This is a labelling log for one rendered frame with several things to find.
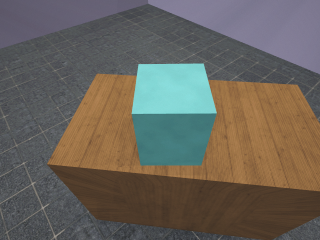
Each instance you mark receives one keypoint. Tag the carton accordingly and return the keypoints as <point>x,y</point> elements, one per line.
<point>173,114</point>

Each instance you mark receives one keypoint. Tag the pedestal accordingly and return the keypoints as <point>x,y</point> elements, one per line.
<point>259,178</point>

